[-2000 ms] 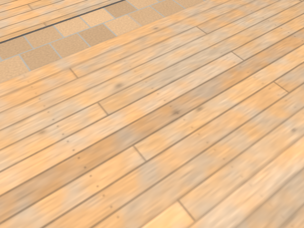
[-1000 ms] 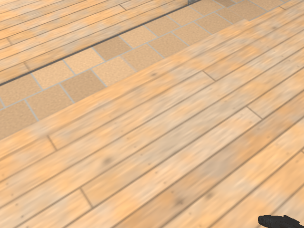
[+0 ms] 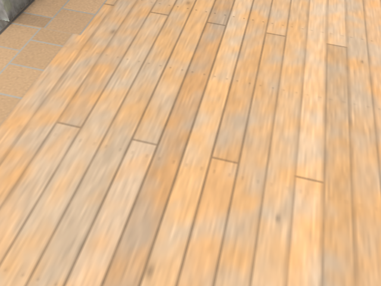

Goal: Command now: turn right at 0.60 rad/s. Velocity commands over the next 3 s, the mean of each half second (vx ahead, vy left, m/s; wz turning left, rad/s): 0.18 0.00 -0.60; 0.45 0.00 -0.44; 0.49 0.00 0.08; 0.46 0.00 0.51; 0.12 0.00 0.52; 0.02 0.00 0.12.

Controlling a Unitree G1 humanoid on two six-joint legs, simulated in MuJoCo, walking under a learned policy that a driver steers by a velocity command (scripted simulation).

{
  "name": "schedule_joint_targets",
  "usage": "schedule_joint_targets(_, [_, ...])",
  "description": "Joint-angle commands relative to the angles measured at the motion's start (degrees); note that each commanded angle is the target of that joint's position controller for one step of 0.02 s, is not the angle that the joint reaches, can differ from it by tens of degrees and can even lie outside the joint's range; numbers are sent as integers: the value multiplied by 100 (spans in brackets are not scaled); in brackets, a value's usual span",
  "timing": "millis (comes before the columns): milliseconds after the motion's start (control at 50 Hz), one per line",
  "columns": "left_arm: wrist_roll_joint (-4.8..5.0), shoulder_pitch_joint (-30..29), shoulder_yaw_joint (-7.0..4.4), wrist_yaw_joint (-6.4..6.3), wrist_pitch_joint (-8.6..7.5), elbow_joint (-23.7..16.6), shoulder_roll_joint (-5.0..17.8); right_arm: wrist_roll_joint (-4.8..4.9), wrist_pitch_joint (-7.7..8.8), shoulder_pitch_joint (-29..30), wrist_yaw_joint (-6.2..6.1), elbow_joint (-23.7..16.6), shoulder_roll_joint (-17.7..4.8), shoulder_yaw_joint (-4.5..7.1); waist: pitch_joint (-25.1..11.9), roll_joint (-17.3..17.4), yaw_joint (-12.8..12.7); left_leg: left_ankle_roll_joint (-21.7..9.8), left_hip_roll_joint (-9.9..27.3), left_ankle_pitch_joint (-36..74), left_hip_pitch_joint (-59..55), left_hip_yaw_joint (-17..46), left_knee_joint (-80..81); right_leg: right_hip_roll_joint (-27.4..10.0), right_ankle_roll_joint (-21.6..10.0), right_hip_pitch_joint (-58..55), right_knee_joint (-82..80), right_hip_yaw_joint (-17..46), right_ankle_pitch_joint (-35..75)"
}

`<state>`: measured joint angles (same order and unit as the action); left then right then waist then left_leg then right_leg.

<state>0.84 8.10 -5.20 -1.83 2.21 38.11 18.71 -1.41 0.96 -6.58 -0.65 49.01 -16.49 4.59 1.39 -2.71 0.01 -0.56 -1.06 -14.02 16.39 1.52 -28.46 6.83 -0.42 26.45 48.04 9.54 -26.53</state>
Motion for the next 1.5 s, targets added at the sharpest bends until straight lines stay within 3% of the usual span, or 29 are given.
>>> schedule_joint_targets(20, [12, 464, -346, 3, -29, -209, 960, 23, 36, 524, -96, -573, -736, 137, -420, 993, -259, -1123, 1845, 1907, -858, 1462, 1016, -412, 271, 905, 2018, -100, -199])
schedule_joint_targets(140, [54, -154, -119, 78, 38, -602, 406, 67, -112, -64, -228, -521, -898, 153, -353, 1207, 257, -1203, 1658, 2110, -1486, 474, 1113, -774, 604, 1102, 1108, -694, 507])
schedule_joint_targets(200, [40, -282, -23, 182, 22, -755, 308, 161, -118, -218, -171, -556, -1154, 244, -458, 1316, 418, -1151, 1789, 277, -1303, 364, 1464, -970, 473, 520, 180, -1015, 474])
schedule_joint_targets(320, [52, 470, -79, 325, -62, -476, 367, 381, 32, -78, 65, -568, -1214, 272, -220, 1095, -68, -797, 1811, -1004, -396, -125, 1173, -728, -179, -1305, -1833, -1616, 980])
schedule_joint_targets(340, [74, 980, -152, 295, -75, -237, 457, 357, 49, -143, 91, -531, -975, 206, -353, 843, -251, -623, 1611, -1069, 34, -420, 570, -549, -317, -2120, -2065, -1665, 942])
schedule_joint_targets(360, [116, 1741, -301, 242, -104, -27, 764, 235, 80, -49, 131, -582, -569, 81, -562, -23, -558, -260, 1195, -1005, 919, -979, -1126, -1034, -624, -3201, -2412, -704, 735])
schedule_joint_targets(380, [82, 2052, -428, 205, -196, -176, 1618, 9, 189, 285, 169, -1088, -183, -55, -554, -1742, -487, 179, 283, -2235, 3089, -1022, -3347, -2551, -1576, -4009, -2925, 2330, 542])
schedule_joint_targets(400, [10, 2020, -327, 296, -392, -261, 1302, 214, 353, 747, 184, -1250, -619, 47, -532, -1052, -736, 104, 209, -2172, 3837, 20, -4028, -2914, -2164, -3699, -3634, 3307, -462])
schedule_joint_targets(420, [-22, 1737, -204, 313, -519, -269, 973, 383, 452, 807, 235, -1276, -877, 117, -38, -831, -534, -63, 481, -1618, 3956, 184, -4028, -2792, -1964, -3388, -3763, 2877, -619])
schedule_joint_targets(500, [-40, 1097, -35, 172, -557, -433, 632, 94, 554, 436, 271, -964, -892, 162, 176, -426, -89, 82, 596, 203, 2949, 67, -2857, -1918, -1383, -2550, -3805, 1208, 1314])
schedule_joint_targets(640, [48, 1637, -120, 3, -550, -134, 817, 182, 545, 1351, 334, -1266, -427, -40, 290, -373, -394, 340, 92, 1678, 1954, -56, -599, -1567, -1120, -1928, -3678, 539, 2201])
schedule_joint_targets(760, [60, 1712, -143, -23, -467, 110, 775, 202, 646, 1096, 395, -1317, -696, 41, 216, -614, -237, 9, 68, 1308, 1259, -10, -46, -1909, -916, -2502, -3112, 917, 3085])
schedule_joint_targets(800, [0, 1611, -78, 4, -432, 104, 634, 165, 657, 125, 321, -1108, -980, 200, -486, -650, 273, -321, -101, 1198, -222, -321, 139, -1504, -679, -2476, -1812, 563, 4901])
schedule_joint_targets(820, [-76, 1536, 19, 15, -422, -16, 433, 71, 650, -860, 283, -1008, -1194, 251, -1381, -401, 712, -704, 617, 1113, -1953, 398, -196, -1212, -487, -1592, -353, 437, 4201])
schedule_joint_targets(840, [17, 2419, 179, 25, -493, -65, -175, -14, 605, -1635, 276, -779, -1684, 375, -2419, 1488, 406, -1694, 2090, -122, -4104, 3278, 220, -258, -16, 531, 1998, 57, 965])
schedule_joint_targets(860, [164, 2459, 159, 36, -571, 46, 195, 153, 614, -1670, 339, -690, -1214, 261, -2388, 1894, 455, -1835, 2376, -1214, -4064, 4723, 1183, -227, 11, 1283, 2824, 365, -543])
schedule_joint_targets(880, [249, 1767, 46, 63, -595, -22, 607, 217, 576, -1245, 292, -733, -876, 165, -1293, 1315, 512, -1589, 2210, -1513, -3228, 3819, 1274, -563, -6, 1715, 3098, 257, -218])
schedule_joint_targets(920, [56, 837, 68, 85, -649, -236, 577, 110, 493, -724, 230, -763, -622, 68, -336, 516, 315, -1348, 1745, -540, -1556, 2436, 1438, -1027, -104, 1460, 2531, -137, 447])
schedule_joint_targets(1000, [4, 956, 154, 150, -583, -186, 163, 141, 573, -618, 189, -666, -577, 23, -113, 757, -66, -1423, 1450, 561, -586, 1473, 1956, -1379, -73, 946, 1544, -363, 771])
schedule_joint_targets(1060, [-84, 433, 252, 173, -627, -354, 30, 201, 573, -729, 155, -588, -825, 77, 35, 611, 36, -1426, 1373, 1054, -505, 915, 2159, -1458, 53, 1062, 491, -550, 1593])
schedule_joint_targets(1220, [32, -847, 243, 379, -757, -706, 129, 334, 345, -1487, 144, -307, -1096, 102, 223, 628, 458, -974, 1459, 1454, -1221, 493, 1754, -1038, -62, 478, -1649, -870, 2569])
schedule_joint_targets(1260, [18, -475, 137, 391, -790, -657, 306, 333, 256, -1462, 117, -280, -1179, 111, 41, 695, 124, -829, 1475, 2246, -1403, 551, 1183, -850, -205, -170, -1960, -970, 2243])
schedule_joint_targets(1280, [-8, 211, 6, 359, -794, -464, 517, 318, 234, -1433, 107, -290, -1101, 71, -377, 629, -258, -687, 1226, 2939, -1255, 361, 338, -717, -346, -1176, -2126, -1079, 2215])
schedule_joint_targets(1300, [-76, 1160, -130, 296, -782, -288, 845, 227, 254, -1394, 102, -389, -826, -46, -1115, 476, -711, -466, 933, 2430, -481, 146, -1013, -1243, -599, -2707, -1896, -633, 2290])
schedule_joint_targets(1320, [-224, 1785, -262, 231, -722, -244, 1454, 160, 342, -1844, 105, -606, -178, -240, -2025, -830, -648, -9, 110, 45, 1631, -265, -3289, -2837, -1301, -4778, -2069, 1709, 1551])
schedule_joint_targets(1340, [-186, 1946, -184, 249, -709, -215, 1160, 291, 430, -1894, 106, -572, -386, -218, -2477, -1266, -718, 7, -65, -1884, 2347, 471, -4276, -3215, -1608, -4817, -2856, 3242, 903])
schedule_joint_targets(1360, [-128, 1640, -60, 254, -711, -177, 785, 433, 437, -1505, 118, -641, -852, -66, -1585, -788, -699, -12, 248, -1574, 2837, 580, -4689, -3008, -1363, -4241, -2911, 2405, 704])
schedule_joint_targets(1400, [-108, 959, 56, 271, -731, -146, 418, 342, 391, -991, 114, -756, -784, -49, -662, -353, -392, -18, 678, -725, 2680, 375, -4271, -2523, -1118, -2854, -3214, 1034, 1280])
schedule_joint_targets(1500, [-178, 407, 20, 252, -949, 47, 310, 309, 62, -1059, 105, -755, -399, -36, -102, -235, 86, 162, 869, 211, 2128, 450, -3647, -2252, -1104, -1702, -3989, -480, 2569])
